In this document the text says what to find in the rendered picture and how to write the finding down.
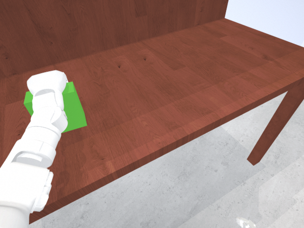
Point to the robot left hand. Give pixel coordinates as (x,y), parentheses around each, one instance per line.
(55,78)

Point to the left robot forearm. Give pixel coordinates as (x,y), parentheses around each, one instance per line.
(38,143)

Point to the sponge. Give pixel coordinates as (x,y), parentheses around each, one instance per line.
(72,107)

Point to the robot right hand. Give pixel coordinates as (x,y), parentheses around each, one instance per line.
(244,223)

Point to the left robot upper arm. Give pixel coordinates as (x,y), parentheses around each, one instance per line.
(24,188)

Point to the table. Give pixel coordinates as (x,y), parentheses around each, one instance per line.
(151,76)

